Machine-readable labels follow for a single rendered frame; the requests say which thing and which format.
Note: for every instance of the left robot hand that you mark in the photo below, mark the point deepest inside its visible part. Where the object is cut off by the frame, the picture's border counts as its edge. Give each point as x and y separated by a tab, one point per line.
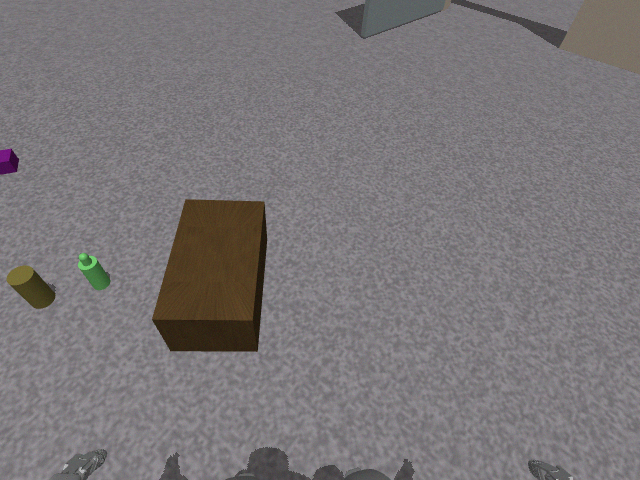
80	466

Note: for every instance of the right robot hand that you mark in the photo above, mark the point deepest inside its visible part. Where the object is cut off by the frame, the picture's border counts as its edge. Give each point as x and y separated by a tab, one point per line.
545	471

